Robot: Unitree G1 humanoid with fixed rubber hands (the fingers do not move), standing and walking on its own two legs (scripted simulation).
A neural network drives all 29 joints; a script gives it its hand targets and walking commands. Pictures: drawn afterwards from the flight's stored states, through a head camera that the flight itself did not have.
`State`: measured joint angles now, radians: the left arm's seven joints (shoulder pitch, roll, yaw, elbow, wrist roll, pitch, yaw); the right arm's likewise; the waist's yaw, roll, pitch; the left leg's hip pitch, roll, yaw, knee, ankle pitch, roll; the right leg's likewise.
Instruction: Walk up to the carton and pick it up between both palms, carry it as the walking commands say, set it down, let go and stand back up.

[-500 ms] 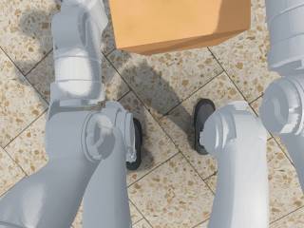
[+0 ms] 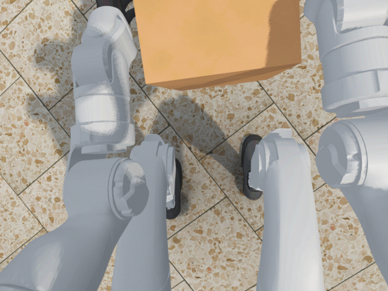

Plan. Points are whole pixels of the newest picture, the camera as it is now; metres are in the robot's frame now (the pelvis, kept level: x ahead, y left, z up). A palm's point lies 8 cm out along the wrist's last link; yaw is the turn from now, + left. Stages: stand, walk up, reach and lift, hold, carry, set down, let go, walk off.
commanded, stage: reach and lift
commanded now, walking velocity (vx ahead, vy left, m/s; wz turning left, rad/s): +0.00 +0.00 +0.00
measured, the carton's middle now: (215, 19) +0.55 -0.01 -0.15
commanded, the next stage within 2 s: none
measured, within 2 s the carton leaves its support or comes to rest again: neither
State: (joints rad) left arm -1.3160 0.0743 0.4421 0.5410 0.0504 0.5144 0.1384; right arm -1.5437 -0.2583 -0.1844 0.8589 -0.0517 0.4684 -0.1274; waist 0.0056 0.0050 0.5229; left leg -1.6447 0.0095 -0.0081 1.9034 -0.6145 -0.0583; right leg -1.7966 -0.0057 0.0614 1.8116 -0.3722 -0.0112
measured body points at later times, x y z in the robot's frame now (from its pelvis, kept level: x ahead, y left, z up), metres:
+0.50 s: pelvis +0.00 +0.00 +0.05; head +0.30 -0.03 +0.37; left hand +0.53 +0.14 -0.01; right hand +0.57 -0.15 +0.00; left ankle +0.12 +0.15 -0.44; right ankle +0.19 -0.12 -0.44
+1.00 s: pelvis +0.00 +0.00 +0.11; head +0.27 -0.03 +0.45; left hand +0.50 +0.14 +0.06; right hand +0.54 -0.15 +0.07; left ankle +0.12 +0.15 -0.44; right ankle +0.19 -0.12 -0.44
